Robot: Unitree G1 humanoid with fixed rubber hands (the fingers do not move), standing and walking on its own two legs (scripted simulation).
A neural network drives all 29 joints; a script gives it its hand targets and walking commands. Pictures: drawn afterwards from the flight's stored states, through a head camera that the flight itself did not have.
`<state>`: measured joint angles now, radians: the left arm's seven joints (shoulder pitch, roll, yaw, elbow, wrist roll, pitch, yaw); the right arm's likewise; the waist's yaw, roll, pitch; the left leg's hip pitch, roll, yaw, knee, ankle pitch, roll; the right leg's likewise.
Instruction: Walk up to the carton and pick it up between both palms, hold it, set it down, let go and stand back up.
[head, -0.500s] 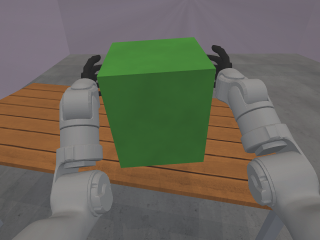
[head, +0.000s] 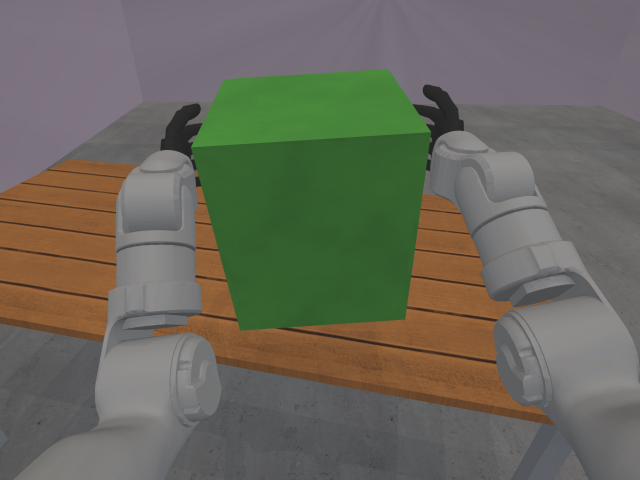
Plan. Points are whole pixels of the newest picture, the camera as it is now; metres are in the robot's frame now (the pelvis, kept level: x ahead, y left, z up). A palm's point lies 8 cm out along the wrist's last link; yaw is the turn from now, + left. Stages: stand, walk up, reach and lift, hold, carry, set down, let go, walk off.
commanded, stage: hold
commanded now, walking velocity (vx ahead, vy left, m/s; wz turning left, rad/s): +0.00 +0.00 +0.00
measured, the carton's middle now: (314, 199) +0.39 +0.01 +0.24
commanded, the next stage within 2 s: none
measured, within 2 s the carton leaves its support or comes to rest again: neither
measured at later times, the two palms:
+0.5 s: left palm (177, 169) +0.37 +0.16 +0.30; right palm (447, 149) +0.36 -0.14 +0.32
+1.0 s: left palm (177, 169) +0.37 +0.16 +0.30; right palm (447, 151) +0.36 -0.14 +0.32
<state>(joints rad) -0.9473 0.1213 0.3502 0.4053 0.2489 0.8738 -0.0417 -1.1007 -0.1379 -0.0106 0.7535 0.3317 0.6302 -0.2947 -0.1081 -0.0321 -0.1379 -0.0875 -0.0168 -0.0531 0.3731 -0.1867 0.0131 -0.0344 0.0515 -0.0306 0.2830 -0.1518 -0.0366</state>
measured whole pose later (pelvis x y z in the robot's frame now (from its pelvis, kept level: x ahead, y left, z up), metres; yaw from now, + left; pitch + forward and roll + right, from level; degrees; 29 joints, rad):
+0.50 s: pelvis +0.00 +0.00 +0.00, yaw +0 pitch -6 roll -1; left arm -0.92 0.11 0.34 0.36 0.24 0.89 -0.04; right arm -1.08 -0.13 -0.03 0.71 0.33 0.65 -0.30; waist -0.11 -0.03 -0.15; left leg -0.09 -0.02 -0.05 0.38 -0.19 0.01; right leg -0.03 0.05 -0.03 0.28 -0.15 -0.04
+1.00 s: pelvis +0.00 +0.00 +0.00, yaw +0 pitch -6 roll -1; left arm -0.94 0.11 0.35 0.40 0.25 0.88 -0.03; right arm -1.09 -0.14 -0.01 0.75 0.34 0.64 -0.30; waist -0.11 -0.03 -0.14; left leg -0.09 -0.02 -0.06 0.38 -0.19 0.01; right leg -0.03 0.06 -0.02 0.28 -0.15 -0.03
